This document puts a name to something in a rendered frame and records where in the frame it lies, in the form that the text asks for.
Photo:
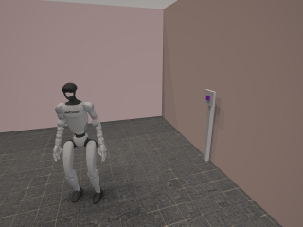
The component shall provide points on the robot left forearm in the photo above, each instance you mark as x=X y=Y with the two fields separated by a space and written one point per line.
x=99 y=133

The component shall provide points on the left robot hand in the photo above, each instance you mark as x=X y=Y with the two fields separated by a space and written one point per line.
x=102 y=149

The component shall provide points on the robot right upper arm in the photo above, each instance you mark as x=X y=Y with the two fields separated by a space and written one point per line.
x=60 y=115

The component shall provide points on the right robot thigh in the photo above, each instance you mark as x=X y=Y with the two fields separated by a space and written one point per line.
x=68 y=159

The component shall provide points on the robot left upper arm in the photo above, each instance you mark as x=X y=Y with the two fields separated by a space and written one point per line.
x=89 y=107

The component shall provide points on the robot thigh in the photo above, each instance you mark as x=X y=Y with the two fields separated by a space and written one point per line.
x=68 y=159
x=91 y=156

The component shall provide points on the right robot hand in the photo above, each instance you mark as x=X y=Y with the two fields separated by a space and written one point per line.
x=57 y=152

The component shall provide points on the robot right forearm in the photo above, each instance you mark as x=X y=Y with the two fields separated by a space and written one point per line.
x=59 y=135

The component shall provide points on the panel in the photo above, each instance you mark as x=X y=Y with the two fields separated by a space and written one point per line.
x=209 y=121

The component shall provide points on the left robot thigh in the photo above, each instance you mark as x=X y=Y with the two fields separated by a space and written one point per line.
x=91 y=156

